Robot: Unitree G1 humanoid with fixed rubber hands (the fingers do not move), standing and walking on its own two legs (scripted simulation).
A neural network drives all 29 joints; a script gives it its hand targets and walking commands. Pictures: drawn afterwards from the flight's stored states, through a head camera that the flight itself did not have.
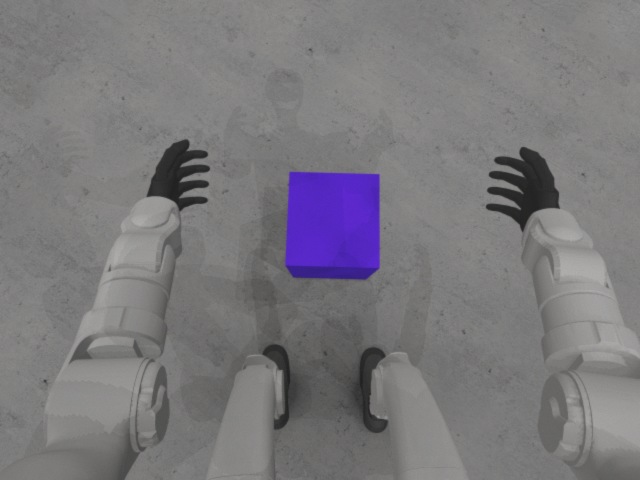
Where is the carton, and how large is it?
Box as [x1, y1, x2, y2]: [285, 172, 379, 279]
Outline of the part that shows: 290,172 285,265 294,277 365,279 379,267 378,174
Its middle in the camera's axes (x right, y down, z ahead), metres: +0.03 -0.02 +0.96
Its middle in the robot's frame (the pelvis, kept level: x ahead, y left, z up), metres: +0.51 -0.02 -0.56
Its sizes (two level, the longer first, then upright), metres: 0.210 0.200 0.250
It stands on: the floor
